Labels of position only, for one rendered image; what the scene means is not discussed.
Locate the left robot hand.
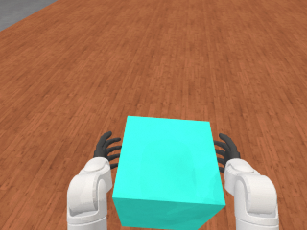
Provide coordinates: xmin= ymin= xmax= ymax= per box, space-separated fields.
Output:
xmin=93 ymin=131 xmax=122 ymax=170

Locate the left robot forearm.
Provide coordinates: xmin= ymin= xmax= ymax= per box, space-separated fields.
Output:
xmin=67 ymin=157 xmax=113 ymax=230

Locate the right robot hand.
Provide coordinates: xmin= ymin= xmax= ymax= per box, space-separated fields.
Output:
xmin=213 ymin=133 xmax=241 ymax=174

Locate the carton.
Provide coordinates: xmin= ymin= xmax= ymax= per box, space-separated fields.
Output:
xmin=112 ymin=116 xmax=226 ymax=230

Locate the right robot forearm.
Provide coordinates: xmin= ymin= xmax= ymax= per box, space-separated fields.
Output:
xmin=224 ymin=158 xmax=279 ymax=230

